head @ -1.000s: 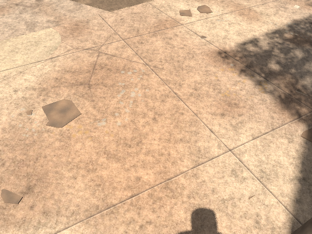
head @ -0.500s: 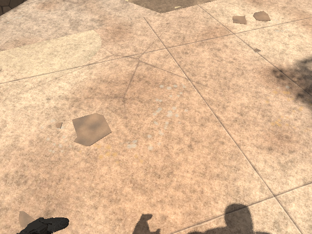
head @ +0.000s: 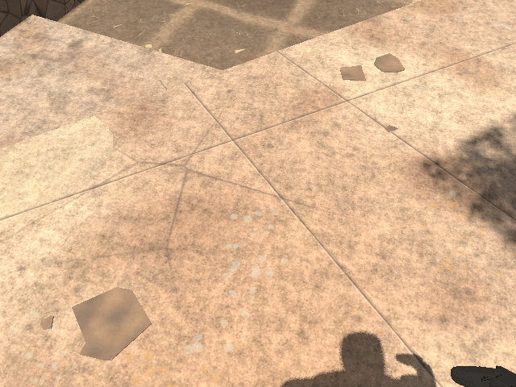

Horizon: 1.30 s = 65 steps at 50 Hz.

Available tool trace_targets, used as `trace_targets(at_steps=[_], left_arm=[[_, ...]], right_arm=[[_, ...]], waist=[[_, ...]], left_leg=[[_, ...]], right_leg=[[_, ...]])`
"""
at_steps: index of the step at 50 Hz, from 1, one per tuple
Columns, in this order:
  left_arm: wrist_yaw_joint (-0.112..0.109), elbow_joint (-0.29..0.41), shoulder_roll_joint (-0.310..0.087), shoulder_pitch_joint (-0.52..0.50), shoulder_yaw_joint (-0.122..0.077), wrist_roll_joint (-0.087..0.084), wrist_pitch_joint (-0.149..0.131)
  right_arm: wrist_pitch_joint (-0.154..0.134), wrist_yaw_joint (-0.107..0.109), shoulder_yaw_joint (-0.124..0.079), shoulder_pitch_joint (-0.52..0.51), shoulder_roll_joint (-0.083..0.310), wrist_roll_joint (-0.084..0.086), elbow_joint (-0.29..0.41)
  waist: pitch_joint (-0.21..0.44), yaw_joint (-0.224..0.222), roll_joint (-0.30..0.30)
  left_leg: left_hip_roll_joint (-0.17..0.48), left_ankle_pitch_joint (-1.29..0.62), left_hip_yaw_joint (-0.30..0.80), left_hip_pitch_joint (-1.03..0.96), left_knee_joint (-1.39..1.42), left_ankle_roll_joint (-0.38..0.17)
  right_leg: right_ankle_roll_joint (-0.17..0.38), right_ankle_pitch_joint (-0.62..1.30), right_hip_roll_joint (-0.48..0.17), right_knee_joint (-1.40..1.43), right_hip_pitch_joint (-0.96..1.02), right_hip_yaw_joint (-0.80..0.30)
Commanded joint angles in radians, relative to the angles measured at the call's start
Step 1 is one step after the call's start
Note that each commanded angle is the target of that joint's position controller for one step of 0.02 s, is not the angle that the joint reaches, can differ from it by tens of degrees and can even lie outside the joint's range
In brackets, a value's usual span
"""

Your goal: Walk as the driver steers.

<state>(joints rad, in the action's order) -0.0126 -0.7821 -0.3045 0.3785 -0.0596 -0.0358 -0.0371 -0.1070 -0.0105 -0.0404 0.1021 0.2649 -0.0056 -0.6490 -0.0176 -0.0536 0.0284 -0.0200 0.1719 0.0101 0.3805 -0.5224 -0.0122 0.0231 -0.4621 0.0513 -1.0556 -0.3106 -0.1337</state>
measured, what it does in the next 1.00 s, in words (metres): walks ahead: right foot, then left foot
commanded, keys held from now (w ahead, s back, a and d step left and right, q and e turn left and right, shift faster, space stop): w+e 0.38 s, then w+q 0.62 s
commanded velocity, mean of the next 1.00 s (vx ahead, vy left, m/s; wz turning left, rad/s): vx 0.50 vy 0.00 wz -0.10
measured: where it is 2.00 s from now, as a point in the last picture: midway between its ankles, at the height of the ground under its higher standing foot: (312, 249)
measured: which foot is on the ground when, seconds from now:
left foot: down 0.00-0.44, up 0.46-0.96, down 0.98-1.00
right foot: up 0.00-0.40, down 0.42-1.00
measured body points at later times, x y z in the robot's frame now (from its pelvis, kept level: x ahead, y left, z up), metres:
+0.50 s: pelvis +0.26 -0.07 -0.01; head +0.30 -0.09 +0.43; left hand +0.53 +0.11 -0.09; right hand +0.21 -0.36 -0.14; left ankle +0.12 +0.12 -0.65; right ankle +0.32 -0.16 -0.73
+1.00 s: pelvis +0.54 -0.10 -0.02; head +0.58 -0.10 +0.43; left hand +0.60 +0.19 -0.14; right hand +0.72 -0.36 -0.11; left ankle +0.67 -0.03 -0.73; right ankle +0.33 -0.17 -0.71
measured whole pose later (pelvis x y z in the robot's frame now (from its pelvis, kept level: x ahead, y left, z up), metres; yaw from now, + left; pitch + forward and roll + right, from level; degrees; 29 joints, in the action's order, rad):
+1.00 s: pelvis +0.54 -0.10 -0.02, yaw -3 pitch +2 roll -1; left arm -0.03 -0.84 -0.29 0.32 -0.07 0.00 -0.03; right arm -0.05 -0.06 -0.05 0.10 0.27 0.02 -0.68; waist -0.04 -0.04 -0.01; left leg -0.02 0.11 -0.06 0.52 -0.61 -0.10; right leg 0.00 -0.46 -0.04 -0.60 0.04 0.23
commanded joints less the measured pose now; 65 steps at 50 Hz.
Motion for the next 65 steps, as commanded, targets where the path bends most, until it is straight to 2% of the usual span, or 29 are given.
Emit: trace_targets(at_steps=[1,3,6,12,16,18,20,21,22,23,24,25,26,27,32,38,43,46,48,49,50,51,52,53,54,55,59,61,65], left_arm=[[0.001,0.106,-0.113,-0.067,-0.029,0.011,-0.011],[0.013,0.114,-0.077,-0.068,-0.028,0.003,0.002],[0.020,0.148,-0.045,-0.123,-0.019,0.011,0.014],[0.053,0.199,-0.023,-0.283,-0.001,0.014,-0.002],[0.074,0.249,-0.033,-0.381,-0.001,0.010,-0.002],[0.079,0.262,-0.060,-0.366,-0.014,0.014,0.002],[0.072,0.231,-0.113,-0.202,-0.047,0.019,0.009],[0.054,0.186,-0.156,-0.037,-0.074,0.016,0.015],[0.030,0.158,-0.242,0.057,-0.087,0.017,0.020],[0.035,0.187,-0.258,0.048,-0.076,0.019,0.006],[0.042,0.176,-0.179,0.027,-0.055,0.027,-0.006],[0.043,0.164,-0.158,-0.022,-0.046,0.031,-0.016],[0.044,0.154,-0.128,-0.086,-0.036,0.032,-0.025],[0.045,0.153,-0.091,-0.130,-0.026,0.039,-0.033],[0.038,0.102,-0.083,-0.155,-0.030,0.054,-0.075],[0.015,0.054,-0.101,-0.127,-0.031,0.050,-0.072],[0.005,-0.001,-0.130,-0.050,-0.042,0.033,-0.036],[-0.010,0.002,-0.166,-0.072,-0.051,0.027,-0.010],[-0.023,0.010,-0.187,-0.094,-0.055,0.025,0.005],[-0.028,0.019,-0.180,-0.112,-0.048,0.023,0.003],[-0.017,0.063,-0.067,-0.032,-0.013,0.051,-0.019],[0.003,0.079,-0.045,-0.035,0.007,0.048,-0.061],[0.021,0.104,-0.120,-0.146,-0.013,0.008,-0.090],[0.026,0.124,-0.121,-0.191,-0.009,-0.003,-0.105],[0.020,0.118,-0.110,-0.198,-0.010,0.018,-0.110],[0.015,0.112,-0.122,-0.189,-0.019,0.037,-0.101],[0.010,0.114,-0.080,-0.172,-0.009,0.052,-0.063],[0.014,0.138,-0.058,-0.265,0.005,0.052,-0.060],[0.036,0.149,-0.045,-0.366,0.013,0.045,-0.071]], right_arm=[[0.004,0.001,-0.039,0.137,0.106,-0.007,0.001],[-0.004,0.003,-0.038,0.117,0.094,-0.009,-0.014],[-0.014,0.006,-0.051,0.129,0.122,0.001,-0.043],[0.001,0.016,-0.065,0.157,0.180,0.006,-0.087],[0.021,0.018,-0.075,0.211,0.213,0.025,-0.123],[0.035,0.022,-0.083,0.211,0.240,0.032,-0.126],[0.049,0.029,-0.084,0.218,0.256,0.040,-0.131],[0.046,0.031,-0.068,0.233,0.228,0.035,-0.136],[0.036,0.020,-0.027,0.288,0.107,-0.011,-0.108],[0.010,0.006,-0.008,0.338,0.098,0.009,-0.100],[-0.002,-0.002,-0.040,0.214,0.204,0.054,-0.090],[-0.008,-0.004,-0.036,0.146,0.196,0.070,-0.065],[-0.006,0.005,-0.033,0.134,0.175,0.052,-0.077],[0.005,0.008,-0.038,0.151,0.175,0.037,-0.088],[0.059,0.013,-0.034,0.189,0.114,0.036,-0.118],[0.044,-0.010,-0.020,0.045,0.072,0.028,-0.077],[0.041,-0.045,-0.008,-0.077,0.058,0.026,0.000],[0.048,-0.061,-0.022,-0.049,0.086,0.027,0.030],[0.056,-0.055,-0.059,0.124,0.152,0.028,0.006],[0.060,-0.039,-0.090,0.286,0.210,0.029,-0.027],[0.066,-0.019,-0.118,0.359,0.318,0.029,-0.038],[0.053,-0.023,-0.104,0.345,0.303,0.027,-0.011],[0.045,-0.024,-0.084,0.329,0.232,0.019,-0.010],[0.040,-0.023,-0.075,0.275,0.199,0.022,-0.006],[0.040,-0.022,-0.068,0.208,0.176,0.026,0.004],[0.040,-0.019,-0.057,0.161,0.143,0.020,0.020],[0.038,0.007,-0.062,0.140,0.168,0.016,0.029],[0.046,0.024,-0.073,0.167,0.200,0.026,0.019],[0.072,0.033,-0.069,0.233,0.190,0.021,-0.017]], waist=[[0.032,0.096,-0.107],[0.011,0.071,-0.150],[-0.012,0.069,-0.117],[-0.046,0.116,-0.077],[-0.072,0.132,-0.078],[-0.038,0.100,-0.104],[0.074,-0.006,-0.112],[0.155,-0.092,-0.077],[0.257,-0.062,0.151],[0.448,-0.032,0.200],[0.348,-0.084,0.051],[0.196,-0.061,0.049],[0.122,-0.013,-0.008],[0.081,0.022,0.021],[0.012,0.067,0.017],[-0.047,0.011,0.012],[-0.090,-0.034,-0.005],[-0.029,0.014,0.041],[0.084,0.119,0.064],[0.165,0.212,0.019],[0.268,0.165,-0.206],[0.403,0.144,-0.221],[0.320,0.187,-0.137],[0.192,0.157,-0.080],[0.110,0.107,-0.012],[0.071,0.074,-0.022],[0.047,0.031,-0.061],[0.017,0.061,-0.073],[0.030,0.126,-0.120]], left_leg=[[0.310,0.053,0.366,-0.384,0.274,-0.154],[0.268,-0.055,0.234,-0.307,0.319,-0.149],[0.280,-0.165,0.134,-0.296,0.362,-0.176],[0.261,-0.264,-0.064,-0.329,0.379,-0.152],[0.292,-0.348,-0.127,-0.426,0.340,-0.125],[0.297,-0.628,-0.166,-0.469,0.239,-0.105],[0.280,-0.877,-0.197,-0.432,-0.015,-0.082],[0.250,-0.768,-0.208,-0.275,-0.224,-0.054],[0.149,0.002,-0.211,0.087,-0.579,-0.009],[0.012,0.452,-0.010,0.287,-0.833,0.012],[0.066,0.381,0.078,0.367,-0.873,0.004],[0.105,0.298,0.059,0.383,-0.818,-0.009],[0.151,0.218,0.057,0.339,-0.739,-0.008],[0.174,0.164,0.064,0.286,-0.686,-0.001],[0.170,-0.012,0.101,0.251,-0.575,0.037],[0.131,-0.306,0.051,0.280,-0.235,0.030],[0.109,-0.211,-0.010,0.372,-0.105,-0.016],[0.038,-0.060,-0.092,0.265,-0.093,-0.067],[-0.036,0.000,-0.125,0.016,-0.085,-0.120],[-0.034,-0.064,-0.062,-0.257,-0.008,-0.166],[0.214,-0.017,0.383,-0.637,0.003,-0.313],[0.360,0.056,0.842,-0.800,0.163,-0.444],[0.331,0.074,0.719,-0.757,0.204,-0.381],[0.291,0.025,0.572,-0.610,0.213,-0.338],[0.245,-0.068,0.470,-0.461,0.224,-0.304],[0.211,-0.166,0.400,-0.355,0.246,-0.289],[0.155,-0.303,0.291,-0.157,0.303,-0.290],[0.122,-0.241,0.252,-0.128,0.317,-0.264],[0.086,-0.359,0.187,-0.137,0.233,-0.185]], right_leg=[[-0.014,0.119,-0.125,-0.152,-0.426,-0.007],[-0.020,0.166,-0.153,-0.117,-0.370,0.016],[-0.037,0.231,-0.166,-0.037,-0.411,0.027],[-0.027,0.484,-0.151,0.286,-0.370,0.098],[0.016,0.437,-0.127,0.401,-0.354,0.151],[0.055,0.341,-0.077,0.424,-0.274,0.201],[0.112,0.301,0.001,0.470,-0.005,0.236],[0.149,0.363,0.001,0.518,0.280,0.185],[0.237,0.385,-0.254,0.517,0.631,-0.192],[0.394,0.220,-0.460,0.686,0.757,-0.684],[0.332,0.203,-0.432,0.729,0.669,-0.553],[0.288,0.268,-0.390,0.741,0.507,-0.372],[0.246,0.341,-0.341,0.758,0.365,-0.257],[0.228,0.423,-0.305,0.785,0.269,-0.173],[0.206,0.556,-0.267,0.907,0.140,0.052],[0.143,0.568,-0.243,0.948,0.212,0.218],[0.136,0.703,-0.313,0.881,0.417,0.263],[0.107,1.106,-0.324,0.728,0.475,0.303],[0.077,1.305,-0.303,0.461,0.428,0.326],[0.039,1.155,-0.261,0.217,0.271,0.340],[-0.026,0.446,-0.115,-0.160,-0.149,0.328],[-0.040,-0.136,0.035,-0.361,-0.378,0.098],[-0.017,-0.074,-0.037,-0.377,-0.479,0.004],[0.001,0.015,-0.081,-0.294,-0.487,0.021],[-0.003,0.069,-0.120,-0.190,-0.447,0.036],[-0.014,0.110,-0.146,-0.121,-0.381,0.040],[-0.086,0.203,-0.145,0.039,-0.276,0.072],[-0.110,0.332,-0.121,0.218,-0.268,0.078],[-0.102,0.599,-0.049,0.480,-0.148,0.115]])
